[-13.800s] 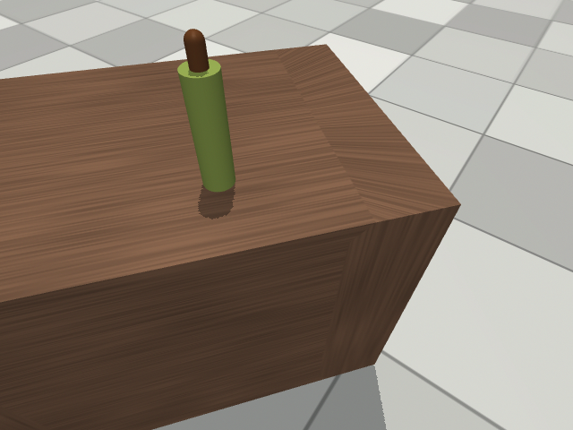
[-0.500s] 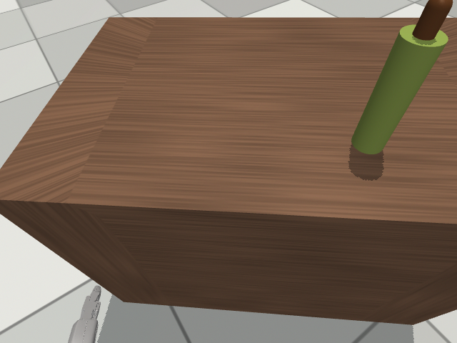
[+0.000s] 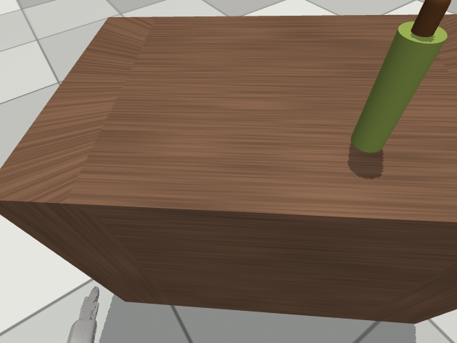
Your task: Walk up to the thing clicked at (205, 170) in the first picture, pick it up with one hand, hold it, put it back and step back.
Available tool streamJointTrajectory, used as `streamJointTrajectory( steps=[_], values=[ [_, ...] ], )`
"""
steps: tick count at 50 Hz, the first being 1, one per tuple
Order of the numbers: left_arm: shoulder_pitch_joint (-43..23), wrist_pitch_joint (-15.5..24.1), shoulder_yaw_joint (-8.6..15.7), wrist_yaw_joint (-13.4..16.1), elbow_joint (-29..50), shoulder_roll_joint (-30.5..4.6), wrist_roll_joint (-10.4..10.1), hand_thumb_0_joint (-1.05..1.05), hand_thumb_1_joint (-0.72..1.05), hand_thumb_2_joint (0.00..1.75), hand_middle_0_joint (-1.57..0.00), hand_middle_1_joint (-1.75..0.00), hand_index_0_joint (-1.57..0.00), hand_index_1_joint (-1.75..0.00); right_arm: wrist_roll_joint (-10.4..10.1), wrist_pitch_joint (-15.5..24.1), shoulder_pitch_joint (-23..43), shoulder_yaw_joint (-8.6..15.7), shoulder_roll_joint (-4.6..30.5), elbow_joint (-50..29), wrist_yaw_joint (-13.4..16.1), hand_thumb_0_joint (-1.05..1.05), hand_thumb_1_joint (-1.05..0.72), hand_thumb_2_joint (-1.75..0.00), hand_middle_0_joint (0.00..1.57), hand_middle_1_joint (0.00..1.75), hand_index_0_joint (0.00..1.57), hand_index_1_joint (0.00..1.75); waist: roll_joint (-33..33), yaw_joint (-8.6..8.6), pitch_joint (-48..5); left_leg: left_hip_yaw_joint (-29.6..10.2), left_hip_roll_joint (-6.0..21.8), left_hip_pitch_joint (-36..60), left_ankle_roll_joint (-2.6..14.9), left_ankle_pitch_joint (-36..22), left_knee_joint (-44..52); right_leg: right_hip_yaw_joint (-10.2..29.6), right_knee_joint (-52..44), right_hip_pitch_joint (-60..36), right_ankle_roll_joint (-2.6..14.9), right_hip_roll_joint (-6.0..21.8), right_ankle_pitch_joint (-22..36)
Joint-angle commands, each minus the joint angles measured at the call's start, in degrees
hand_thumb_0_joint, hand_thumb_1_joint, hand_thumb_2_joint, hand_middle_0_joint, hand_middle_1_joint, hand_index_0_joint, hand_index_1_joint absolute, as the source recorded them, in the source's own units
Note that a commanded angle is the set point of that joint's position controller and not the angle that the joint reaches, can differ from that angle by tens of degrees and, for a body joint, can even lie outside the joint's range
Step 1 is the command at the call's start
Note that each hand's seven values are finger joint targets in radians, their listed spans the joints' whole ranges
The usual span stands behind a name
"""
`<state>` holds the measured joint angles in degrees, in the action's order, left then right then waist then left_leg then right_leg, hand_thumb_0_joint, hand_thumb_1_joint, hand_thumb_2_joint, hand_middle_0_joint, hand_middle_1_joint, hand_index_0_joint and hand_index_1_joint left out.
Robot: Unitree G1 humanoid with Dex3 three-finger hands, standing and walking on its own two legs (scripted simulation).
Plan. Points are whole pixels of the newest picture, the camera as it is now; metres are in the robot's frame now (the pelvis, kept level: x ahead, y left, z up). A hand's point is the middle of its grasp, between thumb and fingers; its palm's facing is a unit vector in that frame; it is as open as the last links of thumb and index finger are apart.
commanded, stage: go down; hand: right
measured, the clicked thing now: (396, 83) +0.51 -0.24 +0.18
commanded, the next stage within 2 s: none
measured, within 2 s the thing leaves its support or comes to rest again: neither
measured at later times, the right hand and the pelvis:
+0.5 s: hand out of the picture +0.38 -0.42 +0.21, palm faces +0.30 +0.95 +0.01, open 17.5 cm; pelvis +0.00 +0.00 +0.00, yaw +0 degrees
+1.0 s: hand out of the picture +0.38 -0.42 +0.21, palm faces +0.30 +0.95 +0.01, open 17.3 cm; pelvis +0.00 +0.00 +0.00, yaw +0 degrees
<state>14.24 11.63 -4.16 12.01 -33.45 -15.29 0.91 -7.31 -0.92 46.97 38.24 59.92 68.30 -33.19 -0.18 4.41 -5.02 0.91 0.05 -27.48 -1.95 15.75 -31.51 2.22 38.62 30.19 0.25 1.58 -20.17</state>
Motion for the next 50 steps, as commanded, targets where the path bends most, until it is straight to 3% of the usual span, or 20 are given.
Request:
streamJointTrajectory(
  steps=[1, 4, 6, 7, 10, 12, 14, 16, 18, 22, 25, 28, 30, 35, 37, 38, 40, 42, 46, 50],
  values=[
    [-2.57, 3.01, 3.37, 0.83, 6.77, -8.42, -0.24, 0.00, -0.55, 0.05, -0.05, -0.05, -0.05, -0.05, -1.83, 3.52, 20.33, 1.83, 23.57, -11.53, -0.07, 0.00, 0.54, -0.06, 0.05, 0.06, 0.05, 0.06, -12.20, -0.70, -20.30, 0.94, -1.55, 6.46, 3.69, -16.85, 0.97, 0.00, -2.99, -14.39, -0.64, -0.41, 28.83],
    [-2.34, 3.19, 4.81, 1.00, 9.29, -10.11, -0.22, 0.00, -0.55, 0.05, -0.05, -0.05, -0.05, -0.05, -1.34, 4.01, 21.49, 1.94, 24.60, -13.45, 0.07, 0.00, 0.54, -0.06, 0.05, 0.06, 0.05, 0.06, -12.75, -0.49, -22.55, 0.84, -1.35, 8.03, 3.69, -16.37, 0.94, -0.17, -3.78, -14.64, -0.44, -0.62, 26.05],
    [-0.03, 2.82, 3.23, 0.87, 8.14, -8.77, -0.30, 0.00, -0.55, 0.04, -0.05, -0.05, -0.05, -0.05, -1.81, 3.48, 20.16, 1.19, 23.11, -11.70, -0.23, 0.00, 0.54, -0.06, 0.05, 0.06, 0.05, 0.06, -12.21, -0.43, -20.46, 1.15, -1.64, 7.21, 3.58, -16.41, 1.12, -0.16, -3.82, -15.00, -0.60, -0.51, 26.93],
    [0.84, 2.78, 4.03, 0.92, 7.59, -9.15, -0.43, 0.00, -0.55, 0.04, -0.05, -0.05, -0.05, -0.05, -1.87, 3.17, 18.41, 0.60, 22.37, -9.72, -0.18, 0.00, 0.55, -0.06, 0.05, 0.06, 0.05, 0.06, -11.57, 0.25, -17.64, 1.42, -1.84, 5.44, 3.55, -14.72, 1.48, 0.12, -4.23, -14.15, -0.56, -0.32, 25.70],
    [0.26, 3.15, 4.66, 0.81, 8.43, -9.62, -0.22, 0.00, -0.56, 0.05, -0.05, -0.05, -0.05, -0.05, -1.59, 3.79, 23.02, 2.78, 25.99, -15.37, 0.25, 0.00, 0.54, -0.06, 0.05, 0.06, 0.05, 0.06, -14.22, -0.92, -22.87, 0.95, -1.46, 7.15, 3.62, -17.35, 0.88, -0.22, -3.48, -16.23, -0.69, -0.54, 28.64],
    [0.51, 2.86, 4.31, 0.84, 7.65, -9.43, -0.25, 0.00, -0.56, 0.05, -0.05, -0.05, -0.04, -0.05, -1.80, 2.96, 18.40, 1.80, 23.83, -8.97, -0.03, 0.00, 0.55, -0.06, 0.05, 0.06, 0.05, 0.06, -10.99, -0.25, -17.06, 1.41, -1.71, 6.31, 3.58, -16.21, 1.27, 0.03, -3.77, -13.14, -0.66, -0.42, 27.49],
    [0.39, 2.89, 2.89, 0.36, 6.08, -7.66, -0.10, 0.00, -0.56, 0.05, -0.05, -0.05, -0.05, -0.05, -1.26, 3.48, 19.51, 1.18, 23.26, -10.77, -0.12, 0.00, 0.54, -0.06, 0.05, 0.06, 0.05, 0.06, -13.00, -0.76, -19.27, 0.86, -1.56, 6.34, 3.69, -17.18, 0.87, -0.27, -3.01, -13.35, -0.66, -0.63, 28.04],
    [-2.43, 3.29, 4.49, 0.81, 9.02, -9.63, 0.00, 0.00, -0.56, 0.05, -0.05, -0.05, -0.05, -0.05, -1.59, 3.61, 19.84, 1.72, 23.54, -10.11, -0.14, 0.00, 0.55, -0.06, 0.05, 0.06, 0.05, 0.06, -11.61, -0.34, -20.21, 0.99, -1.58, 7.00, 3.66, -16.76, 0.75, -0.03, -3.07, -13.48, -0.64, -0.45, 27.78],
    [-2.08, 3.16, 3.37, 0.55, 8.42, -8.91, -0.12, 0.00, -0.55, 0.05, -0.05, -0.05, -0.05, -0.05, -1.21, 3.80, 20.76, 1.95, 24.32, -10.65, -0.10, 0.00, 0.54, -0.06, 0.05, 0.06, 0.05, 0.06, -11.65, -0.52, -21.12, 0.58, -1.32, 7.59, 3.56, -17.63, 0.83, -0.35, -2.88, -13.17, -0.29, -0.83, 26.60],
    [-1.37, 3.15, 4.55, 0.93, 8.42, -10.09, -0.26, 0.00, -0.55, 0.04, -0.05, -0.05, -0.05, -0.05, -1.82, 4.16, 23.03, 1.82, 24.69, -14.55, -0.05, 0.00, 0.54, -0.07, 0.05, 0.06, 0.06, 0.06, -14.28, -0.67, -22.79, 1.13, -1.62, 6.07, 3.78, -15.29, 0.88, 0.19, -3.63, -16.77, -0.72, -0.33, 26.89],
    [-1.42, 3.03, 3.19, 0.67, 6.61, -8.39, -0.34, 0.00, -0.55, 0.04, -0.05, -0.05, -0.05, -0.05, -2.03, 3.58, 19.82, 0.22, 21.86, -9.09, -0.24, 0.00, 0.54, -0.06, 0.05, 0.06, 0.05, 0.06, -11.49, 0.15, -16.61, 1.41, -1.84, 4.06, 3.67, -13.30, 1.33, 0.33, -3.97, -13.02, -0.62, -0.25, 24.43],
    [0.75, 3.33, 3.57, 0.91, 7.37, -9.22, 0.08, 0.00, -0.56, 0.05, -0.05, -0.05, -0.05, -0.05, -1.50, 4.11, 21.62, 1.04, 24.30, -10.79, -0.25, 0.00, 0.55, -0.07, 0.05, 0.06, 0.05, 0.06, -12.18, 0.51, -20.18, 1.13, -1.65, 5.26, 3.54, -14.82, 0.78, -0.02, -3.61, -13.57, -0.56, -0.45, 23.96],
    [1.42, 3.11, 3.49, 0.71, 6.76, -8.67, -0.15, 0.00, -0.55, 0.04, -0.05, -0.05, -0.05, -0.05, -1.58, 3.91, 18.69, 1.68, 24.23, -8.80, -0.22, 0.00, 0.54, -0.07, 0.05, 0.06, 0.06, 0.06, -11.01, -0.34, -18.06, 0.83, -1.29, 6.40, 3.32, -15.26, 0.98, -0.56, -3.39, -11.59, -0.20, -1.07, 22.37],
    [-0.57, 3.29, 4.40, 0.82, 7.22, -9.70, -0.06, 0.00, -0.55, 0.04, -0.05, -0.05, -0.05, -0.05, -1.88, 4.65, 20.75, 2.52, 25.26, -13.21, -0.29, 0.00, 0.55, -0.07, 0.05, 0.07, 0.06, 0.07, -12.97, -0.78, -20.79, 0.91, -1.45, 5.82, 3.60, -13.83, 0.66, -0.09, -3.82, -13.23, -0.47, -0.73, 22.06],
    [-3.15, 3.69, 3.14, 0.78, 8.19, -8.41, -0.21, 0.00, -0.55, 0.04, -0.05, -0.05, -0.05, -0.05, -1.92, 4.71, 19.24, 1.40, 23.11, -10.49, -0.25, 0.00, 0.53, -0.06, 0.05, 0.06, 0.06, 0.06, -11.35, -0.31, -18.62, 0.85, -1.32, 6.03, 3.49, -12.99, 0.73, -0.25, -3.85, -11.47, -0.14, -0.87, 19.75],
    [-3.94, 3.94, 4.34, 0.99, 9.01, -9.75, -0.24, 0.00, -0.55, 0.04, -0.05, -0.05, -0.05, -0.05, -2.09, 5.17, 20.22, 2.04, 24.04, -11.52, -0.23, 0.00, 0.54, -0.06, 0.05, 0.06, 0.05, 0.06, -11.29, -0.52, -20.12, 0.66, -1.14, 6.82, 3.41, -13.06, 0.67, -0.25, -3.76, -10.87, -0.01, -1.04, 18.96],
    [-2.84, 3.99, 3.91, 1.31, 9.32, -9.71, -0.31, 0.00, -0.55, 0.05, -0.05, -0.05, -0.05, -0.05, -2.02, 5.27, 20.57, 1.63, 24.15, -10.52, -0.45, 0.00, 0.53, -0.06, 0.05, 0.06, 0.05, 0.06, -11.07, 0.29, -21.71, 0.63, -1.19, 6.39, 3.37, -14.61, 0.33, -0.28, -3.20, -12.83, -0.08, -0.90, 21.26],
    [-0.15, 3.61, 2.76, 1.17, 5.80, -8.16, -0.20, 0.00, -0.55, 0.05, -0.05, -0.05, -0.05, -0.05, -2.00, 5.34, 21.00, 1.77, 24.61, -12.24, -0.55, 0.00, 0.51, -0.06, 0.06, 0.06, 0.06, 0.06, -14.75, -0.50, -20.87, 0.61, -1.23, 5.13, 3.57, -14.56, 0.32, -0.24, -3.26, -13.61, -0.36, -1.06, 22.53],
    [-2.72, 4.06, 4.89, 1.27, 6.55, -10.29, 0.00, 0.00, -0.55, 0.05, -0.05, -0.05, -0.05, -0.05, -1.71, 4.85, 20.28, 1.31, 23.98, -9.62, -0.16, 0.00, 0.51, -0.07, 0.06, 0.06, 0.06, 0.06, -12.08, 0.02, -18.88, 0.68, -1.22, 5.28, 3.43, -15.00, 0.07, -0.25, -2.94, -11.61, -0.24, -1.02, 22.31],
    [-1.60, 3.81, 3.31, 1.15, 7.93, -8.56, -0.25, 0.00, -0.56, 0.05, -0.05, -0.05, -0.05, -0.05, -1.92, 5.15, 18.10, 1.31, 23.15, -8.37, -0.76, 0.00, 0.52, -0.07, 0.05, 0.06, 0.06, 0.06, -9.85, 0.22, -19.82, 0.86, -1.36, 5.81, 3.22, -16.64, -0.12, -0.15, -2.21, -12.20, -0.14, -0.84, 24.89]
  ],
)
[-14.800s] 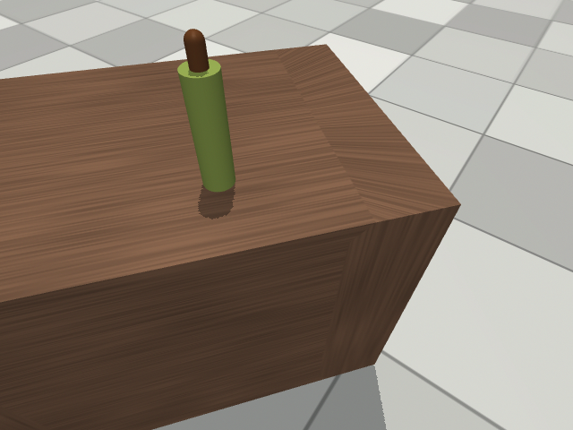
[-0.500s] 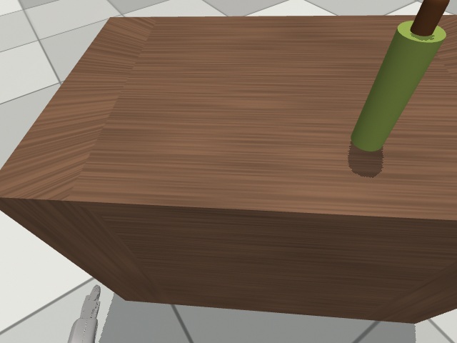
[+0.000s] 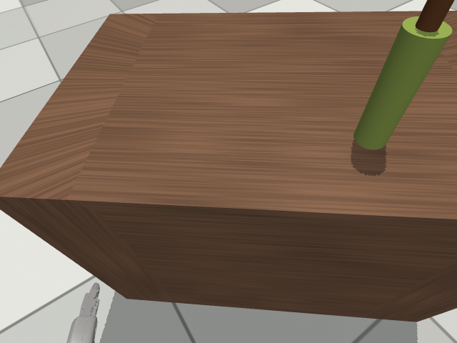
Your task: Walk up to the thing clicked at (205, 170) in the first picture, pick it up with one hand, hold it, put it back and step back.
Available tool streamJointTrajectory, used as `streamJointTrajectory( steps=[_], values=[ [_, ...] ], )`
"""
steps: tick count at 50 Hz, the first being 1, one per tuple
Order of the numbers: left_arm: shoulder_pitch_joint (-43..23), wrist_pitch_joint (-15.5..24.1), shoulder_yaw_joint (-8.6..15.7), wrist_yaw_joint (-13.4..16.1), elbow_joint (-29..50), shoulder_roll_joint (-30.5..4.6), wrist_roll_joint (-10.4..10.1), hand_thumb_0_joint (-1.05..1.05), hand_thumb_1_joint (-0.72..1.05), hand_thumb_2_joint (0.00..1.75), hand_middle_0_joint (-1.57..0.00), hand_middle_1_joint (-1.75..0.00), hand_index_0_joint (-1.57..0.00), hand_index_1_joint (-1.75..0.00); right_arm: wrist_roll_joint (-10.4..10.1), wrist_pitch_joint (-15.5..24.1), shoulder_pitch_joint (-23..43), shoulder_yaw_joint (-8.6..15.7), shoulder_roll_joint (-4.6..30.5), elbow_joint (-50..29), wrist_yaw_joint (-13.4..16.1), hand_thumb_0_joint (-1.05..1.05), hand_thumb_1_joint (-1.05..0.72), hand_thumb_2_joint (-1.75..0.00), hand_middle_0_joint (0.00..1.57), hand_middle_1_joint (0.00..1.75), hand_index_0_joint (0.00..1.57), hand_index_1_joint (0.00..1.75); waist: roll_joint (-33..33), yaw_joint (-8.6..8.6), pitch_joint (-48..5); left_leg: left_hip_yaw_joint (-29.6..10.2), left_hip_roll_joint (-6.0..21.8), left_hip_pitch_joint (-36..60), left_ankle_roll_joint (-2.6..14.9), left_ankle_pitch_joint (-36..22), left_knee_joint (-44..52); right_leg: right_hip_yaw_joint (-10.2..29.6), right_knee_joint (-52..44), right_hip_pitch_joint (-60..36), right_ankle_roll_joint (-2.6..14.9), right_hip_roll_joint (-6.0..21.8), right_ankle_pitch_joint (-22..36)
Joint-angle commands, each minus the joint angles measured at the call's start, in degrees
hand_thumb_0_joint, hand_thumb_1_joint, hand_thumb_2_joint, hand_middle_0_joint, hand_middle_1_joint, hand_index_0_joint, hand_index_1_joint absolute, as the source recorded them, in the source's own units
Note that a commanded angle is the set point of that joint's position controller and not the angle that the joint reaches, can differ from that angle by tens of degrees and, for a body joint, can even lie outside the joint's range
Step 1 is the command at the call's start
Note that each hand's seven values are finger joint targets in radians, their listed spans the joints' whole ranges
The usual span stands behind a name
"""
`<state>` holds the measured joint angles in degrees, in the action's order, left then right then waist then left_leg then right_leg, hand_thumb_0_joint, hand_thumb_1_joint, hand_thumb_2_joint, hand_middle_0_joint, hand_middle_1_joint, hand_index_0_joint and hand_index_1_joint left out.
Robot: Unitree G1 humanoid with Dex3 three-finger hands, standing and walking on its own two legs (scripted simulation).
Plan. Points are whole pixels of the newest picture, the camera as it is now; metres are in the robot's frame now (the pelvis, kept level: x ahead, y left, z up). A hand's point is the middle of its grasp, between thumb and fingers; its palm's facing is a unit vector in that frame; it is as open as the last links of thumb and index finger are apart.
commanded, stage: go down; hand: right
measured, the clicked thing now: (399, 79) +0.52 -0.24 +0.18
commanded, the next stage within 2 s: none
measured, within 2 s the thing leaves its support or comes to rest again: neither
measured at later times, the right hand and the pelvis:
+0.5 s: hand out of the picture +0.40 -0.42 +0.20, palm faces +0.30 +0.95 +0.02, open 17.1 cm; pelvis +0.00 +0.00 +0.00, yaw +0 degrees
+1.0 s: hand out of the picture +0.39 -0.42 +0.20, palm faces +0.30 +0.95 +0.01, open 16.9 cm; pelvis +0.00 +0.00 +0.00, yaw +0 degrees
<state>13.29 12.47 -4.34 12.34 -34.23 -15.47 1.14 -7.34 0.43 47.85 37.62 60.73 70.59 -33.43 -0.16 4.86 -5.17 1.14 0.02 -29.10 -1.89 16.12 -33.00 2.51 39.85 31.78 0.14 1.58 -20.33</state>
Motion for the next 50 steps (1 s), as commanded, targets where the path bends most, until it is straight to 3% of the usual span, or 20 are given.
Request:
streamJointTrajectory(
  steps=[1, 3, 6, 7, 10, 13, 15, 16, 21, 24, 26, 30, 31, 36, 37, 42, 47, 48, 49, 50],
  values=[
    [0.54, 2.81, 4.31, 0.88, 8.45, -9.26, -0.52, 0.00, -0.56, 0.05, -0.05, -0.05, -0.05, -0.05, -1.81, 3.77, 16.18, 2.33, 23.05, -10.90, -0.39, 0.00, 0.51, -0.07, 0.06, 0.07, 0.06, 0.07, -9.98, -0.40, -19.14, 0.62, -1.29, 7.37, 3.20, -16.94, 1.42, -0.53, -3.75, -13.38, 0.01, -0.94, 24.68],
    [2.06, 2.65, 3.52, 0.55, 8.17, -8.53, -0.29, 0.00, -0.56, 0.05, -0.05, -0.05, -0.05, -0.05, -2.33, 4.49, 19.64, 3.49, 24.57, -17.36, -0.64, 0.00, 0.52, -0.07, 0.06, 0.06, 0.06, 0.06, -14.66, -1.13, -23.37, 0.64, -1.33, 7.73, 3.42, -17.06, 1.22, -0.34, -3.75, -16.67, -0.46, -0.79, 26.56],
    [1.69, 2.38, 3.94, 0.44, 7.38, -8.75, -0.39, 0.00, -0.56, 0.05, -0.05, -0.05, -0.05, -0.05, -2.52, 3.75, 17.02, 3.03, 23.12, -13.50, -0.68, 0.00, 0.49, -0.07, 0.06, 0.06, 0.06, 0.06, -12.85, -0.79, -20.32, 0.67, -1.50, 7.05, 3.50, -18.18, 1.30, -0.15, -3.30, -15.44, -0.56, -0.65, 30.38],
    [0.80, 2.43, 3.53, 0.38, 7.43, -8.46, -0.45, 0.00, -0.56, 0.05, -0.05, -0.05, -0.05, -0.05, -2.43, 3.89, 18.09, 3.81, 24.23, -16.35, -0.51, 0.00, 0.49, -0.07, 0.06, 0.06, 0.06, 0.06, -14.42, -1.87, -21.71, 0.65, -1.44, 7.69, 3.67, -19.03, 0.89, -0.17, -3.17, -16.35, -0.78, -0.57, 32.18],
    [-0.75, 2.66, 5.83, 0.88, 8.39, -10.90, -0.27, 0.00, -0.56, 0.05, -0.05, -0.05, -0.05, -0.05, -2.45, 3.77, 20.29, 3.55, 24.09, -16.07, -0.20, 0.00, 0.48, -0.08, 0.07, 0.07, 0.07, 0.07, -13.24, -0.58, -21.77, 0.72, -1.63, 6.78, 3.61, -16.98, 1.41, -0.02, -3.53, -16.81, -0.73, -0.32, 29.85],
    [-0.68, 2.39, 3.11, 0.39, 6.33, -8.05, -0.18, 0.00, -0.56, 0.05, -0.05, -0.05, -0.05, -0.05, -1.97, 3.45, 17.66, 2.01, 21.69, -12.93, -0.20, 0.00, 0.47, -0.08, 0.07, 0.07, 0.07, 0.07, -14.04, -1.12, -18.05, 1.05, -1.85, 4.72, 3.83, -13.04, 1.94, 0.25, -4.27, -15.16, -0.81, -0.04, 26.77],
    [-1.97, 2.91, 4.52, 0.64, 9.75, -9.69, -0.26, 0.00, -0.56, 0.05, -0.06, -0.05, -0.05, -0.05, -2.10, 3.98, 18.73, 2.74, 22.91, -13.27, -0.16, 0.00, 0.48, -0.08, 0.07, 0.07, 0.07, 0.07, -11.22, -0.47, -20.42, 0.98, -1.71, 6.89, 3.58, -14.44, 1.80, -0.02, -4.15, -14.53, -0.46, -0.27, 24.31],
    [-0.66, 2.84, 4.47, 0.66, 9.84, -9.95, -0.24, 0.00, -0.56, 0.05, -0.06, -0.05, -0.05, -0.05, -1.95, 4.21, 18.99, 3.71, 24.58, -14.13, -0.11, 0.00, 0.47, -0.08, 0.07, 0.07, 0.07, 0.07, -11.86, -0.59, -22.62, 0.71, -1.45, 8.31, 3.47, -16.61, 1.51, -0.31, -3.82, -14.96, -0.31, -0.65, 25.52],
    [2.08, 2.46, 4.45, 0.49, 7.92, -9.08, -0.49, 0.00, -0.56, 0.05, -0.06, -0.05, -0.05, -0.05, -2.35, 3.72, 17.10, 3.15, 23.13, -12.51, -0.58, 0.00, 0.47, -0.08, 0.06, 0.07, 0.07, 0.07, -11.18, -0.68, -20.24, 0.46, -1.22, 8.46, 3.35, -19.77, 1.22, -0.56, -3.14, -14.28, -0.12, -0.99, 28.73],
    [0.58, 2.56, 4.71, 0.49, 8.56, -9.59, -0.26, 0.00, -0.56, 0.05, -0.06, -0.05, -0.05, -0.05, -2.05, 4.07, 18.06, 3.92, 24.69, -12.79, -0.18, 0.00, 0.47, -0.08, 0.07, 0.07, 0.07, 0.07, -11.36, -0.60, -19.37, 0.32, -1.08, 8.13, 3.38, -16.75, 1.43, -0.57, -3.73, -12.63, 0.02, -0.92, 24.06],
    [-0.70, 2.54, 2.71, 0.30, 9.19, -7.68, -0.37, 0.00, -0.56, 0.04, -0.06, -0.05, -0.05, -0.05, -1.60, 4.35, 18.43, 3.41, 24.49, -12.90, -0.31, 0.00, 0.47, -0.08, 0.07, 0.07, 0.07, 0.07, -13.04, -1.17, -20.45, 0.53, -1.31, 7.33, 3.48, -16.04, 1.33, -0.28, -3.56, -13.99, -0.40, -0.68, 25.69],
    [0.21, 2.52, 4.91, 0.52, 8.37, -9.83, -0.11, 0.00, -0.56, 0.04, -0.06, -0.05, -0.05, -0.05, -1.91, 4.44, 18.60, 2.59, 23.23, -12.99, -0.66, 0.00, 0.48, -0.08, 0.07, 0.07, 0.07, 0.07, -13.01, -0.06, -21.71, 0.55, -1.62, 6.05, 3.55, -17.37, 0.91, -0.04, -2.71, -15.89, -0.56, -0.42, 29.41],
    [1.07, 2.43, 5.16, 0.42, 6.63, -10.00, -0.09, 0.00, -0.56, 0.05, -0.06, -0.05, -0.05, -0.05, -2.08, 4.74, 20.06, 3.88, 24.81, -15.24, -0.48, 0.00, 0.45, -0.09, 0.08, 0.08, 0.08, 0.08, -14.84, -0.96, -22.60, 0.45, -1.47, 6.70, 3.60, -17.75, 0.76, -0.09, -2.79, -15.84, -0.55, -0.58, 29.23],
    [-2.39, 2.87, 3.79, 0.49, 9.09, -9.04, -0.33, 0.00, -0.56, 0.05, -0.06, -0.05, -0.05, -0.05, -2.08, 4.55, 19.26, 2.41, 22.78, -12.94, -0.37, 0.00, 0.45, -0.08, 0.07, 0.07, 0.07, 0.07, -12.18, -0.58, -21.74, 0.39, -1.26, 7.84, 3.41, -17.47, 1.01, -0.29, -3.04, -14.14, -0.14, -0.77, 26.13],
    [-1.99, 2.95, 4.91, 0.78, 10.14, -10.00, -0.47, 0.00, -0.56, 0.04, -0.06, -0.05, -0.05, -0.05, -1.93, 4.32, 17.68, 2.86, 23.32, -11.32, -0.30, 0.00, 0.44, -0.08, 0.08, 0.07, 0.07, 0.07, -10.25, -0.30, -21.66, 0.23, -1.08, 8.62, 3.23, -17.60, 1.17, -0.57, -3.12, -13.38, 0.18, -1.01, 24.47],
    [2.85, 2.31, 4.19, 0.36, 7.12, -8.53, -0.43, 0.00, -0.56, 0.04, -0.06, -0.05, -0.05, -0.05, -1.59, 4.45, 19.06, 3.49, 24.66, -13.93, -0.21, 0.00, 0.44, -0.09, 0.08, 0.08, 0.08, 0.08, -13.09, -0.69, -20.74, 0.27, -1.14, 7.79, 3.41, -18.73, 0.93, -0.69, -3.16, -13.96, -0.10, -1.13, 27.11],
    [-0.52, 2.67, 4.92, 0.37, 8.04, -9.47, -0.25, 0.00, -0.56, 0.04, -0.06, -0.05, -0.05, -0.05, -1.65, 3.98, 16.78, 2.21, 22.77, -9.95, -0.51, 0.00, 0.45, -0.09, 0.08, 0.08, 0.08, 0.08, -12.46, -0.17, -18.81, 1.06, -1.84, 4.08, 3.53, -15.13, 0.88, 0.29, -2.90, -15.04, -0.80, -0.04, 28.76],
    [-1.09, 2.68, 4.49, 0.11, 7.84, -9.36, -0.03, 0.00, -0.56, 0.04, -0.06, -0.05, -0.05, -0.05, -1.55, 4.36, 16.73, 2.36, 22.77, -10.29, -0.55, 0.00, 0.44, -0.10, 0.08, 0.08, 0.08, 0.08, -12.85, -0.58, -19.30, 0.99, -1.78, 4.62, 3.61, -15.36, 0.67, 0.24, -2.71, -14.45, -0.86, -0.12, 29.00],
    [-0.96, 2.70, 4.76, 0.06, 8.29, -9.59, -0.08, 0.00, -0.56, 0.04, -0.06, -0.05, -0.05, -0.05, -1.44, 5.14, 20.52, 3.88, 25.77, -16.63, -0.41, 0.00, 0.44, -0.09, 0.08, 0.07, 0.07, 0.07, -16.10, -1.88, -23.51, 0.56, -1.47, 6.69, 3.68, -16.01, 0.54, 0.01, -2.73, -15.86, -0.82, -0.42, 28.39],
    [-2.72, 2.92, 5.19, 0.42, 11.14, -10.48, -0.21, 0.00, -0.56, 0.05, -0.06, -0.05, -0.05, -0.05, -1.64, 4.46, 17.61, 2.93, 23.32, -9.10, -0.60, 0.00, 0.45, -0.08, 0.07, 0.07, 0.07, 0.07, -10.70, -0.09, -20.83, 0.80, -1.70, 5.84, 3.47, -15.46, 0.91, 0.11, -2.64, -14.47, -0.48, -0.29, 26.45]
  ],
)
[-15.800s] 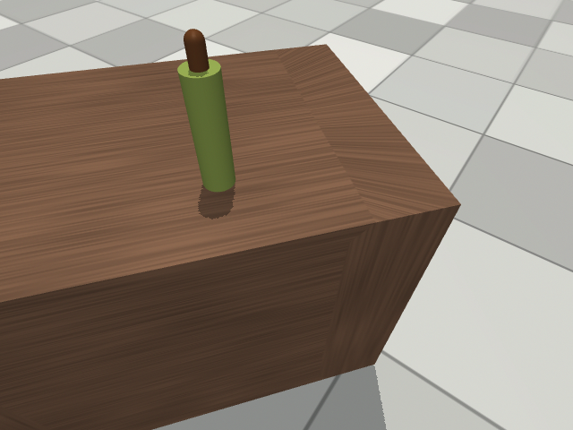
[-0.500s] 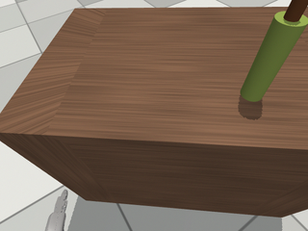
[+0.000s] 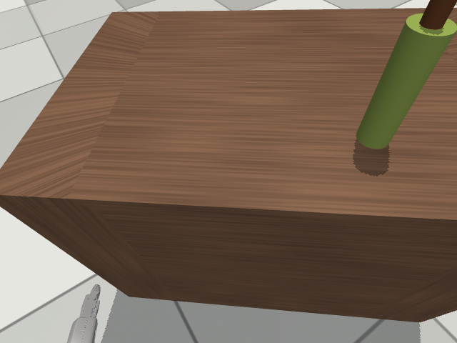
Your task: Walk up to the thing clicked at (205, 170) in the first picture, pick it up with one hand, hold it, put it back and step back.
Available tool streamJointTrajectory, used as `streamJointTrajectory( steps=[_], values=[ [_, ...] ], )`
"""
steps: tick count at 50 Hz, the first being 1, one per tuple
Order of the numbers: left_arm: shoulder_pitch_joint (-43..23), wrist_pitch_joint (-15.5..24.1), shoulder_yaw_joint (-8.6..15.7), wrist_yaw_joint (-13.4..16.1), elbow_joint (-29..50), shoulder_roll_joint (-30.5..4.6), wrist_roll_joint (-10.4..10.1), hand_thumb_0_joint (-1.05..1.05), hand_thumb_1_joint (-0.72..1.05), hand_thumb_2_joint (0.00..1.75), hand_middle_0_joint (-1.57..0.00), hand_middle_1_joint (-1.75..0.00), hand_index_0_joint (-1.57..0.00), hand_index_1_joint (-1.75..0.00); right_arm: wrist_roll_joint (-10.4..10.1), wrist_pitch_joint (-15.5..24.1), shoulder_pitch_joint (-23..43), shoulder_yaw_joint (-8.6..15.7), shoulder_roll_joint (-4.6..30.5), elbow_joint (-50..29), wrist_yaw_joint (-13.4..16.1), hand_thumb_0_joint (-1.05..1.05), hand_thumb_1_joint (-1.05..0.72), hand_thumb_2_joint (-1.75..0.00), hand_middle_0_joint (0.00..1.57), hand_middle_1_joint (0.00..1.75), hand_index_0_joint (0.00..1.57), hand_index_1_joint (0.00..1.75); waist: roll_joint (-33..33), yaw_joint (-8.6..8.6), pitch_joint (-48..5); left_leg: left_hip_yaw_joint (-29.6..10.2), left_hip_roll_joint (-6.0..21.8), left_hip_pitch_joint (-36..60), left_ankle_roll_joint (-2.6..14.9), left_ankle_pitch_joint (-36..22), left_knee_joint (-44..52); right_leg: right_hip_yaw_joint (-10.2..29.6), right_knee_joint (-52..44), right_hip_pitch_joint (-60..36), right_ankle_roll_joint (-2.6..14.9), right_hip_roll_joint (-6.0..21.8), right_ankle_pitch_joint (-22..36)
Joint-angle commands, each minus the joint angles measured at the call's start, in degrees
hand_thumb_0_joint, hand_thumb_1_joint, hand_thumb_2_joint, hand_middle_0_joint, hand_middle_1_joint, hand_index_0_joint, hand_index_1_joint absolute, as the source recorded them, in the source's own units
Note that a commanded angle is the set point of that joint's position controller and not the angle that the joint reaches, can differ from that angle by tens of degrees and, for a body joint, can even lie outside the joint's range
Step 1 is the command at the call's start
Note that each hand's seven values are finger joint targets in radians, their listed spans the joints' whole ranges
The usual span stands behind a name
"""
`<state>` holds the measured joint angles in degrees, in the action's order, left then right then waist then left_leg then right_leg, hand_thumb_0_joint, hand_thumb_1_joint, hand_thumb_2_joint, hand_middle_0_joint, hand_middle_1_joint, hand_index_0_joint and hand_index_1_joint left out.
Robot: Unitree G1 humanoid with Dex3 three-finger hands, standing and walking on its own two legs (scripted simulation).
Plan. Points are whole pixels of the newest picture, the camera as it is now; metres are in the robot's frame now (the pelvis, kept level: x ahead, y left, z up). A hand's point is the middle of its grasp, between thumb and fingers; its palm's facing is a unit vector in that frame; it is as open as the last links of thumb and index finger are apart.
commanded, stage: go down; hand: right
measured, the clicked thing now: (403, 77) +0.52 -0.24 +0.18
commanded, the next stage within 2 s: none
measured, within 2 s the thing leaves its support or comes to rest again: neither
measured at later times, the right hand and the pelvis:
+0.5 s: hand out of the picture +0.39 -0.42 +0.20, palm faces +0.30 +0.95 +0.01, open 16.9 cm; pelvis +0.00 +0.00 +0.00, yaw +0 degrees
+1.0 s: hand out of the picture +0.39 -0.42 +0.19, palm faces +0.30 +0.96 +0.01, open 16.6 cm; pelvis +0.00 +0.00 +0.00, yaw +0 degrees
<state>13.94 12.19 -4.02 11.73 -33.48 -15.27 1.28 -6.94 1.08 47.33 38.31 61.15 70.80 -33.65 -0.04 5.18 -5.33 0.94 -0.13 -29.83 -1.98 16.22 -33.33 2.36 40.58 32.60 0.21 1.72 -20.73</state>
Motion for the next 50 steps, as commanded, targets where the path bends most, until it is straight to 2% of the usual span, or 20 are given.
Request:
streamJointTrajectory(
  steps=[1, 3, 10, 14, 16, 18, 21, 23, 25, 27, 29, 31, 33, 35, 36, 40, 43, 44, 48, 50],
  values=[
    [-2.22, 3.17, 4.71, 1.00, 9.05, -10.48, -0.34, 0.00, -0.56, 0.05, -0.06, -0.05, -0.05, -0.05, -2.36, 3.94, 17.80, 1.41, 21.83, -10.66, -0.64, 0.00, 0.46, -0.08, 0.07, 0.07, 0.07, 0.07, -10.70, -0.39, -19.75, 1.11, -1.47, 7.63, 3.56, -15.90, 1.02, 0.20, -3.96, -13.68, -0.44, -0.54, 25.53],
    [-1.42, 3.12, 3.09, 0.85, 7.99, -8.70, -0.51, 0.00, -0.56, 0.04, -0.06, -0.05, -0.05, -0.05, -2.31, 4.62, 19.21, 1.69, 22.58, -12.78, -0.68, 0.00, 0.45, -0.09, 0.08, 0.08, 0.08, 0.08, -13.36, -0.82, -20.81, 0.85, -1.41, 6.62, 3.70, -14.57, 1.10, 0.10, -4.23, -14.51, -0.40, -0.69, 23.88],
    [-0.75, 3.56, 4.69, 1.40, 6.96, -10.29, -0.35, 0.00, -0.56, 0.04, -0.06, -0.04, -0.05, -0.05, -2.47, 4.56, 19.34, 1.91, 23.25, -11.40, -0.14, 0.00, 0.44, -0.10, 0.10, 0.09, 0.09, 0.09, -11.89, 0.06, -18.88, 0.90, -1.31, 5.76, 3.54, -13.17, 1.56, -0.04, -4.45, -13.68, -0.28, -0.81, 20.99],
    [1.05, 3.32, 3.63, 1.11, 4.63, -8.85, -0.22, 0.00, -0.56, 0.05, -0.06, -0.05, -0.05, -0.05, -2.24, 4.24, 16.48, 1.64, 22.28, -9.88, -0.15, 0.00, 0.42, -0.09, 0.08, 0.07, 0.08, 0.07, -12.71, -0.68, -18.00, 1.21, -1.58, 4.83, 3.64, -14.30, 1.09, 0.22, -3.82, -14.09, -0.75, -0.60, 25.29],
    [-1.87, 3.58, 4.29, 1.22, 7.47, -9.98, -0.36, 0.00, -0.55, 0.04, -0.06, -0.05, -0.05, -0.05, -2.71, 4.35, 17.05, 1.91, 22.28, -10.37, -0.36, 0.00, 0.45, -0.09, 0.08, 0.08, 0.08, 0.08, -11.44, -0.52, -19.57, 1.25, -1.60, 5.30, 3.58, -14.45, 0.92, 0.47, -3.67, -14.01, -0.63, -0.44, 25.65],
    [-0.94, 3.59, 4.35, 1.33, 8.14, -10.10, -0.20, 0.00, -0.56, 0.05, -0.06, -0.04, -0.05, -0.05, -2.74, 4.86, 20.15, 4.26, 25.77, -15.63, -0.23, 0.00, 0.44, -0.09, 0.09, 0.08, 0.08, 0.08, -14.38, -1.41, -23.86, 0.95, -1.29, 7.90, 3.61, -16.13, 0.90, 0.14, -3.59, -15.94, -0.70, -0.70, 26.67],
    [-0.53, 3.30, 3.36, 1.08, 7.30, -8.77, -0.43, 0.00, -0.56, 0.04, -0.06, -0.05, -0.05, -0.05, -2.53, 4.16, 16.67, 2.36, 22.49, -12.82, -0.34, 0.00, 0.43, -0.09, 0.09, 0.08, 0.09, 0.08, -13.40, -1.18, -19.81, 1.02, -1.38, 6.99, 3.66, -15.15, 1.34, 0.07, -4.10, -14.56, -0.49, -0.75, 25.55],
    [-2.40, 3.61, 4.27, 1.43, 9.70, -9.79, -0.50, 0.00, -0.56, 0.04, -0.06, -0.05, -0.05, -0.05, -2.90, 4.48, 18.68, 2.92, 22.78, -14.23, -0.43, 0.00, 0.43, -0.09, 0.08, 0.07, 0.08, 0.07, -12.13, -0.85, -23.85, 0.87, -1.39, 8.31, 3.58, -17.89, 0.90, 0.11, -3.29, -16.45, -0.54, -0.71, 28.83],
    [0.52, 3.18, 4.16, 1.60, 6.45, -9.69, -0.46, 0.00, -0.56, 0.04, -0.06, -0.05, -0.05, -0.05, -2.86, 3.86, 17.67, 2.14, 22.56, -11.57, -0.35, 0.00, 0.42, -0.10, 0.10, 0.09, 0.09, 0.09, -11.55, -0.54, -18.57, 1.00, -1.42, 6.81, 3.54, -16.63, 1.20, 0.01, -3.80, -14.18, -0.40, -0.76, 26.87],
    [-1.82, 3.42, 2.76, 1.30, 7.87, -8.24, -0.40, 0.00, -0.55, 0.04, -0.06, -0.05, -0.05, -0.05, -2.36, 4.10, 18.80, 1.24, 21.67, -12.85, -0.28, 0.00, 0.39, -0.12, 0.11, 0.10, 0.11, 0.10, -13.36, -0.68, -18.90, 0.50, -1.05, 6.32, 3.52, -15.11, 1.56, -0.37, -3.92, -14.48, -0.18, -1.02, 23.98],
    [-1.53, 3.77, 5.55, 1.64, 8.99, -10.83, -0.38, 0.00, -0.55, 0.04, -0.06, -0.04, -0.05, -0.05, -2.41, 4.21, 19.05, 2.44, 23.06, -13.59, 0.00, 0.00, 0.41, -0.11, 0.10, 0.10, 0.10, 0.10, -11.50, -0.35, -20.98, 0.58, -1.07, 7.66, 3.43, -15.49, 1.45, -0.20, -4.31, -14.38, -0.09, -1.01, 22.89],
    [0.82, 3.31, 3.52, 1.24, 6.51, -9.11, -0.36, 0.00, -0.56, 0.04, -0.06, -0.05, -0.05, -0.05, -2.52, 4.24, 18.93, 1.75, 23.02, -13.00, -0.34, 0.00, 0.41, -0.10, 0.10, 0.09, 0.09, 0.09, -12.54, -0.54, -18.89, 0.77, -1.18, 6.68, 3.41, -15.70, 1.30, -0.16, -4.03, -13.86, -0.16, -1.00, 23.91],
    [1.26, 3.42, 3.96, 1.35, 6.21, -9.10, -0.49, 0.00, -0.55, 0.04, -0.06, -0.04, -0.05, -0.05, -2.64, 4.11, 16.05, 1.37, 21.98, -9.89, -0.61, 0.00, 0.44, -0.10, 0.09, 0.09, 0.09, 0.09, -11.36, -0.38, -16.80, 0.96, -1.29, 5.19, 3.39, -14.83, 1.22, -0.08, -3.80, -13.23, -0.24, -0.85, 23.62],
    [-0.29, 3.65, 4.41, 1.17, 8.70, -9.97, -0.28, 0.00, -0.56, 0.04, -0.06, -0.04, -0.05, -0.05, -2.61, 5.09, 18.93, 3.18, 24.66, -14.36, -0.56, 0.00, 0.42, -0.12, 0.12, 0.11, 0.11, 0.11, -13.44, -0.83, -21.86, 0.86, -1.25, 6.16, 3.51, -15.30, 0.66, 0.14, -3.50, -14.96, -0.43, -0.77, 24.70],
    [0.60, 3.60, 4.87, 1.25, 8.53, -10.40, -0.20, 0.00, -0.56, 0.04, -0.06, -0.05, -0.05, -0.05, -2.44, 4.83, 16.41, 3.08, 23.91, -10.04, -0.56, 0.00, 0.41, -0.11, 0.10, 0.10, 0.10, 0.10, -11.51, -0.17, -20.18, 0.87, -1.26, 5.99, 3.37, -16.21, 0.51, -0.04, -2.98, -14.47, -0.33, -0.85, 25.48],
    [-1.15, 3.61, 4.23, 1.07, 9.24, -10.08, -0.18, 0.00, -0.56, 0.04, -0.06, -0.04, -0.05, -0.05, -2.95, 5.66, 18.47, 3.75, 23.85, -13.99, -0.86, 0.00, 0.41, -0.10, 0.09, 0.08, 0.09, 0.08, -13.29, -1.03, -24.15, 0.87, -1.34, 7.09, 3.64, -17.67, -0.24, 0.36, -2.22, -16.12, -0.68, -0.57, 29.94],
    [-1.05, 3.26, 3.20, 1.20, 7.01, -8.99, -0.37, 0.00, -0.55, 0.04, -0.06, -0.05, -0.05, -0.05, -2.68, 5.60, 19.88, 3.53, 24.70, -15.48, -0.59, 0.00, 0.40, -0.11, 0.11, 0.10, 0.11, 0.10, -15.89, -1.66, -23.10, 0.61, -1.26, 6.46, 3.79, -16.42, 0.12, 0.22, -2.89, -16.35, -0.70, -0.70, 28.98],
    [-1.51, 3.26, 3.15, 1.20, 7.46, -8.92, -0.36, 0.00, -0.55, 0.04, -0.06, -0.05, -0.05, -0.05, -2.83, 5.24, 18.55, 2.23, 22.61, -12.27, -0.60, 0.00, 0.38, -0.12, 0.12, 0.11, 0.12, 0.11, -14.29, -0.57, -20.70, 0.92, -1.51, 5.04, 3.68, -15.21, 0.38, 0.44, -2.85, -15.90, -0.73, -0.46, 28.35],
    [-0.53, 3.34, 4.26, 1.37, 6.55, -10.39, -0.02, 0.00, -0.56, 0.04, -0.06, -0.05, -0.05, -0.05, -2.31, 5.14, 19.44, 2.72, 24.15, -12.39, -0.20, 0.00, 0.37, -0.13, 0.13, 0.12, 0.12, 0.12, -13.69, -0.39, -21.77, 0.86, -1.36, 5.38, 3.61, -15.97, 0.22, 0.18, -2.48, -15.43, -0.68, -0.68, 27.83],
    [-1.70, 3.41, 4.21, 1.20, 8.06, -9.69, -0.40, 0.00, -0.55, 0.04, -0.06, -0.05, -0.05, -0.05, -2.27, 4.99, 19.19, 2.06, 23.09, -11.64, -0.19, 0.00, 0.38, -0.13, 0.13, 0.12, 0.12, 0.12, -12.20, -0.38, -19.93, 0.64, -1.15, 6.16, 3.45, -15.17, 0.68, -0.15, -3.15, -13.49, -0.16, -1.01, 23.45]
  ],
)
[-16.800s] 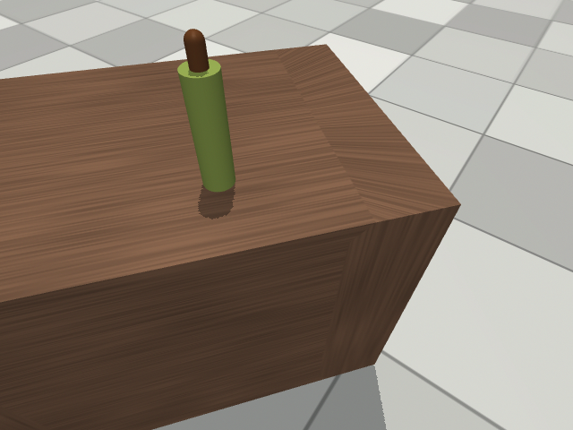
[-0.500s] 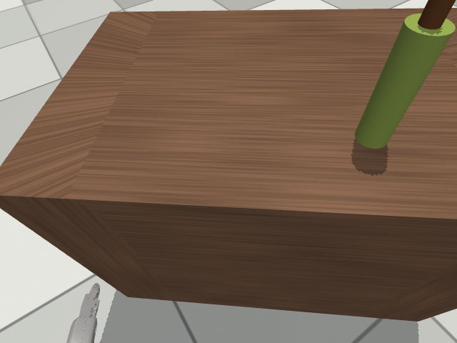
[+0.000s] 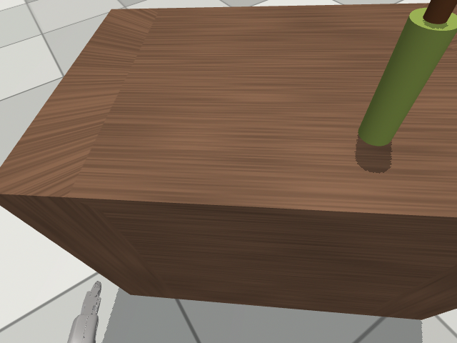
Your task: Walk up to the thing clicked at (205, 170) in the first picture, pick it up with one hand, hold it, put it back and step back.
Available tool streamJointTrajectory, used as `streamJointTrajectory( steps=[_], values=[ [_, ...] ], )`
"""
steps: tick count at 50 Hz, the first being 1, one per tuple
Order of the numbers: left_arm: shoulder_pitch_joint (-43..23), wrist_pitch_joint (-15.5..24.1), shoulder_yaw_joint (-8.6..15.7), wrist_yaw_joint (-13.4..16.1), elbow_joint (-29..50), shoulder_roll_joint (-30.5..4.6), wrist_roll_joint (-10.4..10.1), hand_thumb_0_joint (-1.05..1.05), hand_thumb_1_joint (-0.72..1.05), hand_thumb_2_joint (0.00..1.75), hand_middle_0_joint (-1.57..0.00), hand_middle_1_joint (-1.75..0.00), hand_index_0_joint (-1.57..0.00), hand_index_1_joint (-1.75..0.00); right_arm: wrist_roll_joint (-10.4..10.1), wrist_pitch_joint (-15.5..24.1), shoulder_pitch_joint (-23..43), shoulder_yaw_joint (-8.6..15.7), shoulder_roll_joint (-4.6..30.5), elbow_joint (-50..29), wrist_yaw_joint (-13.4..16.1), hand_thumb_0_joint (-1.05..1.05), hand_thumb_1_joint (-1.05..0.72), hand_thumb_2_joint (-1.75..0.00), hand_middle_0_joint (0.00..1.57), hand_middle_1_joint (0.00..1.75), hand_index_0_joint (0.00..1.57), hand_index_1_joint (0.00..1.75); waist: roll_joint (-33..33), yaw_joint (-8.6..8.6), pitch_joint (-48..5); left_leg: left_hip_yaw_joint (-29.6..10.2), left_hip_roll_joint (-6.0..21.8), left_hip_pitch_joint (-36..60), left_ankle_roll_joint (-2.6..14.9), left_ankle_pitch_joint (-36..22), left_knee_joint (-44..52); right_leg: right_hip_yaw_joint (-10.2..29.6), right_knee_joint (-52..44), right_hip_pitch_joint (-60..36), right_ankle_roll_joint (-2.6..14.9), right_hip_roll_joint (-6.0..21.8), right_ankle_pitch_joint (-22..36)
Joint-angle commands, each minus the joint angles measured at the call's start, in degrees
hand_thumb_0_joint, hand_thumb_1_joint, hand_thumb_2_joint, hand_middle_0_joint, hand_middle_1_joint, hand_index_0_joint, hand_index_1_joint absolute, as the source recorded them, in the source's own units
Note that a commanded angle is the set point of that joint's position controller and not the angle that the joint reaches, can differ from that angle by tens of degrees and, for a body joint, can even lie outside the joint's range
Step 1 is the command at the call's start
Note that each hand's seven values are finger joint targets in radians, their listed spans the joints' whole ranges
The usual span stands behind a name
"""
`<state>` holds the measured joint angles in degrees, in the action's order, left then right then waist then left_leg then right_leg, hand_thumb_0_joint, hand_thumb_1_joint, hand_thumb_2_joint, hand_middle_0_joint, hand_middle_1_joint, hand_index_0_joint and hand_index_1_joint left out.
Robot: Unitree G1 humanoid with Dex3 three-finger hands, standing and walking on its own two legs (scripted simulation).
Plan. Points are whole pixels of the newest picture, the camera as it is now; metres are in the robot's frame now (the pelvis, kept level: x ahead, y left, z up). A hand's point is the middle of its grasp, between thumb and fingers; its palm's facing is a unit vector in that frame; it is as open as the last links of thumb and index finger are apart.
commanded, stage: go down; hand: right
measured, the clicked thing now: (406, 73) +0.52 -0.24 +0.18
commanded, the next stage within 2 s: approach in 1.34 s
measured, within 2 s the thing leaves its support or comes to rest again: neither
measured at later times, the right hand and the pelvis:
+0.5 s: hand out of the picture +0.39 -0.42 +0.19, palm faces +0.29 +0.96 +0.01, open 15.9 cm; pelvis +0.00 +0.00 +0.00, yaw +0 degrees
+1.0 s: hand out of the picture +0.39 -0.42 +0.19, palm faces +0.29 +0.96 +0.01, open 13.4 cm; pelvis +0.00 +0.00 +0.00, yaw +0 degrees
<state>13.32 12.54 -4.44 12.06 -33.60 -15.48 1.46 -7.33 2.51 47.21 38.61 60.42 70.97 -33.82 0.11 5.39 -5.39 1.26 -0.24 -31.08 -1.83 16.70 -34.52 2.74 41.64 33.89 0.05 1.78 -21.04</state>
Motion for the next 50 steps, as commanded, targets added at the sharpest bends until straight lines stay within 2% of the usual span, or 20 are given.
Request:
streamJointTrajectory(
  steps=[1, 6, 11, 13, 14, 15, 18, 21, 22, 24, 26, 28, 29, 33, 35, 38, 41, 44, 46, 50],
  values=[
    [0.39, 3.02, 5.74, 1.10, 7.22, -10.63, -0.42, 0.00, -0.56, 0.04, -0.06, -0.04, -0.05, -0.05, -1.91, 3.47, 18.82, 1.62, 24.04, -11.06, -0.08, 0.00, 0.37, -0.14, 0.14, 0.13, 0.14, 0.13, -11.67, -0.01, -19.30, 0.48, -1.15, 6.91, 3.24, -15.25, 1.91, -0.47, -4.42, -14.36, 0.07, -0.99, 22.70],
    [0.21, 2.99, 4.41, 0.60, 11.12, -9.29, -0.67, 0.00, -0.55, 0.04, -0.06, -0.04, -0.05, -0.05, -1.84, 3.44, 16.17, 1.83, 23.42, -9.20, -0.18, 0.00, 0.33, -0.17, 0.18, 0.16, 0.17, 0.16, -9.93, -0.68, -18.64, 0.72, -1.21, 7.80, 3.13, -14.55, 1.92, -0.42, -4.74, -13.13, 0.14, -0.98, 21.63],
    [2.83, 2.93, 5.32, 0.48, 8.31, -9.79, -0.66, 0.00, -0.55, 0.04, -0.06, -0.04, -0.05, -0.05, -2.37, 4.47, 17.02, 2.99, 24.95, -12.13, -0.96, 0.00, 0.35, -0.16, 0.16, 0.16, 0.16, 0.16, -13.16, -0.78, -21.19, 0.53, -1.27, 6.30, 3.37, -17.09, 0.68, -0.19, -3.34, -15.75, -0.37, -0.79, 27.65],
    [-0.17, 3.31, 4.67, 0.44, 9.06, -9.56, -0.55, 0.00, -0.55, 0.04, -0.06, -0.04, -0.05, -0.05, -2.66, 4.98, 19.21, 4.56, 26.95, -15.25, -0.93, 0.00, 0.37, -0.15, 0.14, 0.14, 0.14, 0.14, -14.99, -2.09, -23.49, 0.17, -1.01, 7.49, 3.36, -17.73, 0.66, -0.26, -2.72, -16.88, -0.41, -0.95, 28.89],
    [-0.36, 3.33, 5.15, 0.70, 8.43, -10.18, -0.55, 0.00, -0.56, 0.05, -0.06, -0.04, -0.05, -0.05, -2.70, 4.53, 17.22, 3.87, 25.81, -11.51, -0.96, 0.00, 0.37, -0.14, 0.14, 0.13, 0.13, 0.13, -13.36, -0.99, -20.81, 0.46, -1.16, 6.58, 3.37, -16.54, 0.73, -0.04, -2.94, -15.04, -0.37, -0.77, 27.52],
    [-0.34, 3.18, 4.19, 0.64, 6.81, -9.29, -0.56, 0.00, -0.55, 0.04, -0.06, -0.04, -0.05, -0.05, -2.73, 4.78, 18.74, 3.69, 26.04, -14.36, -1.00, 0.00, 0.35, -0.15, 0.15, 0.14, 0.15, 0.14, -14.80, -1.79, -21.05, 0.36, -1.19, 6.44, 3.47, -16.00, 0.56, -0.03, -3.30, -14.67, -0.44, -0.80, 26.99],
    [-3.86, 3.56, 4.42, 0.94, 9.86, -10.24, -0.35, 0.00, -0.56, 0.05, -0.06, -0.04, -0.05, -0.05, -2.64, 4.75, 18.89, 2.50, 23.87, -13.06, -1.00, 0.00, 0.35, -0.15, 0.15, 0.14, 0.15, 0.14, -13.91, -0.72, -22.76, 0.45, -1.20, 6.68, 3.52, -15.19, 0.66, 0.20, -3.12, -15.27, -0.34, -0.64, 26.00],
    [2.39, 2.74, 5.41, 1.08, 7.51, -10.66, -0.51, 0.00, -0.55, 0.04, -0.06, -0.04, -0.05, -0.05, -2.49, 4.00, 16.72, 2.58, 23.97, -11.78, -0.71, 0.00, 0.31, -0.19, 0.19, 0.18, 0.19, 0.18, -13.52, -0.39, -22.62, 0.64, -1.33, 6.90, 3.48, -17.18, 0.94, -0.08, -3.09, -17.43, -0.43, -0.70, 29.24],
    [1.20, 2.74, 4.47, 0.96, 8.58, -10.12, -0.47, 0.00, -0.55, 0.04, -0.06, -0.04, -0.05, -0.05, -2.75, 4.18, 18.06, 2.33, 23.59, -14.23, -0.70, 0.00, 0.29, -0.20, 0.21, 0.19, 0.20, 0.19, -14.31, -0.46, -23.40, 0.67, -1.42, 6.81, 3.48, -17.61, 1.02, 0.19, -3.09, -18.05, -0.48, -0.64, 31.14],
    [2.67, 2.79, 5.78, 1.08, 8.15, -10.92, -0.43, 0.00, -0.56, 0.04, -0.06, -0.04, -0.05, -0.05, -2.34, 3.99, 19.12, 3.02, 25.05, -14.50, -0.31, 0.00, 0.27, -0.22, 0.23, 0.22, 0.23, 0.22, -14.12, -0.25, -23.87, 0.68, -1.44, 7.08, 3.40, -18.61, 1.00, 0.00, -2.92, -18.78, -0.51, -0.68, 32.20],
    [2.87, 2.48, 4.89, 0.65, 6.92, -9.52, -0.61, 0.00, -0.55, 0.04, -0.06, -0.05, -0.05, -0.05, -2.37, 3.13, 14.91, 1.89, 22.49, -10.29, -0.13, 0.00, 0.25, -0.24, 0.25, 0.24, 0.25, 0.24, -12.58, -0.64, -17.78, 0.65, -1.27, 6.80, 3.42, -17.04, 1.50, -0.28, -3.63, -14.68, -0.30, -0.92, 28.16],
    [1.03, 2.79, 5.47, 0.47, 8.12, -9.74, -0.57, 0.00, -0.54, 0.03, -0.06, -0.04, -0.05, -0.05, -2.06, 3.58, 16.43, 2.39, 23.27, -12.11, -0.09, 0.00, 0.25, -0.25, 0.26, 0.25, 0.25, 0.25, -13.14, -0.80, -19.62, 0.37, -1.13, 7.05, 3.33, -16.54, 1.37, -0.39, -3.73, -14.75, -0.12, -0.89, 26.12],
    [0.63, 3.03, 5.50, 0.72, 10.99, -10.42, -0.58, 0.00, -0.55, 0.04, -0.06, -0.04, -0.05, -0.05, -2.39, 3.52, 16.00, 2.53, 23.13, -10.76, -0.36, 0.00, 0.25, -0.25, 0.26, 0.25, 0.26, 0.25, -9.93, 0.22, -19.98, 0.59, -1.34, 7.41, 3.25, -16.53, 1.50, -0.24, -3.75, -14.10, 0.04, -0.81, 25.47],
    [1.69, 2.73, 4.93, 0.30, 12.09, -9.59, -0.78, 0.00, -0.54, 0.03, -0.06, -0.04, -0.05, -0.05, -2.47, 4.07, 14.42, 3.31, 23.63, -11.92, -0.77, 0.00, 0.23, -0.27, 0.28, 0.27, 0.27, 0.27, -11.99, -1.36, -21.77, 0.59, -1.26, 8.69, 3.25, -20.05, 0.78, -0.25, -2.58, -16.69, -0.45, -0.75, 32.52],
    [3.64, 2.52, 5.75, 0.33, 9.25, -10.24, -0.73, 0.00, -0.55, 0.04, -0.06, -0.04, -0.05, -0.05, -2.83, 4.46, 16.37, 3.77, 24.47, -14.36, -1.00, 0.00, 0.24, -0.29, 0.30, 0.29, 0.29, 0.29, -12.72, -0.88, -22.28, 0.50, -1.22, 8.68, 3.42, -20.13, 0.38, -0.13, -3.15, -16.27, -0.41, -0.75, 31.57],
    [-0.48, 2.91, 4.77, 0.34, 8.64, -9.41, -0.60, 0.00, -0.54, 0.04, -0.06, -0.04, -0.05, -0.05, -3.02, 4.50, 15.47, 3.26, 23.41, -12.45, -1.09, 0.00, 0.20, -0.31, 0.33, 0.32, 0.32, 0.32, -14.29, -1.46, -19.44, 0.62, -1.32, 5.93, 3.57, -15.71, 0.77, 0.22, -3.25, -15.22, -0.61, -0.37, 28.91],
    [-0.61, 2.88, 4.89, 0.41, 10.41, -9.95, -0.50, 0.00, -0.54, 0.03, -0.06, -0.04, -0.05, -0.05, -2.87, 5.07, 17.10, 4.30, 24.98, -17.01, -0.88, 0.00, 0.18, -0.32, 0.34, 0.32, 0.33, 0.32, -15.67, -1.95, -24.65, 0.33, -1.11, 8.27, 3.57, -16.90, 0.75, -0.02, -2.94, -17.54, -0.55, -0.64, 29.44],
    [0.68, 2.75, 4.98, 0.80, 10.64, -10.41, -0.68, 0.00, -0.53, 0.03, -0.06, -0.04, -0.05, -0.05, -2.98, 4.67, 16.89, 4.22, 25.11, -15.18, -0.67, 0.00, 0.13, -0.36, 0.39, 0.37, 0.38, 0.37, -14.47, -0.80, -22.62, 0.45, -1.13, 8.39, 3.41, -16.92, 1.23, -0.18, -3.55, -17.46, -0.33, -0.79, 28.51],
    [-0.23, 2.80, 5.27, 0.91, 11.05, -10.62, -0.79, 0.00, -0.53, 0.03, -0.06, -0.04, -0.05, -0.04, -3.01, 4.23, 15.23, 2.24, 22.48, -12.91, -0.60, 0.00, 0.10, -0.42, 0.44, 0.43, 0.43, 0.43, -13.22, -0.38, -18.75, 0.94, -1.45, 6.57, 3.50, -14.15, 1.54, 0.22, -4.54, -15.63, -0.36, -0.51, 25.86],
    [1.50, 3.00, 5.11, 0.69, 11.82, -10.08, -0.78, 0.00, -0.51, 0.02, -0.05, -0.04, -0.06, -0.04, -2.79, 4.22, 14.04, 2.76, 22.99, -12.27, -0.53, 0.00, 0.06, -0.47, 0.49, 0.49, 0.49, 0.49, -11.53, -0.89, -18.13, 0.80, -1.29, 7.23, 3.38, -12.11, 2.15, -0.26, -5.49, -13.94, -0.07, -0.82, 19.48]
  ],
)
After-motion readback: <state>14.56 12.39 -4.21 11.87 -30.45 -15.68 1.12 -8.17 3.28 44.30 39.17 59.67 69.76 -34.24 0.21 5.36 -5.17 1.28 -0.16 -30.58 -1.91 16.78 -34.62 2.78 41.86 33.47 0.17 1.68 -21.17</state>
